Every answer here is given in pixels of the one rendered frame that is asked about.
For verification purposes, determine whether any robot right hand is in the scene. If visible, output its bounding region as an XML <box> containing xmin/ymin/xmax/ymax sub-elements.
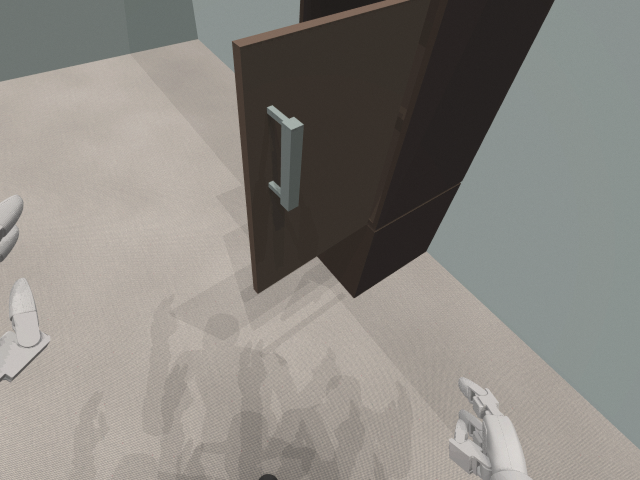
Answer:
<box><xmin>449</xmin><ymin>377</ymin><xmax>528</xmax><ymax>480</ymax></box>

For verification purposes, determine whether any handle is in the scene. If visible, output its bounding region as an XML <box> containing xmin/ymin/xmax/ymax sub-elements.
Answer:
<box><xmin>267</xmin><ymin>105</ymin><xmax>304</xmax><ymax>212</ymax></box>

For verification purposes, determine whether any robot left hand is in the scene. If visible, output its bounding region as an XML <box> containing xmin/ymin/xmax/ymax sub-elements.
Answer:
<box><xmin>0</xmin><ymin>195</ymin><xmax>50</xmax><ymax>382</ymax></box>

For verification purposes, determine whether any cupboard door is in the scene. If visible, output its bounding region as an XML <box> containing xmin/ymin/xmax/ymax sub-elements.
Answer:
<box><xmin>232</xmin><ymin>0</ymin><xmax>431</xmax><ymax>294</ymax></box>

